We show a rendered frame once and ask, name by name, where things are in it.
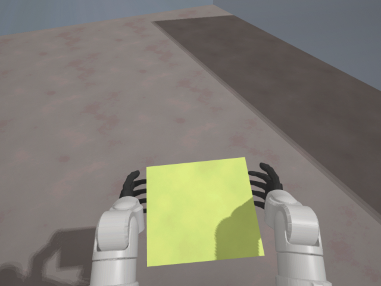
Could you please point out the carton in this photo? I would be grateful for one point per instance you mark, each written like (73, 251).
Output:
(200, 211)

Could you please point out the robot left hand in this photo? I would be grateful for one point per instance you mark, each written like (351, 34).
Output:
(130, 184)

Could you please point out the left robot forearm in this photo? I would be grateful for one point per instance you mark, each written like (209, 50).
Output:
(116, 244)

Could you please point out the robot right hand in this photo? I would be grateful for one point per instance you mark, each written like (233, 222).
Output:
(272, 183)

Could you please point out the right robot forearm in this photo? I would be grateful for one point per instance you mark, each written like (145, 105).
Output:
(297, 241)

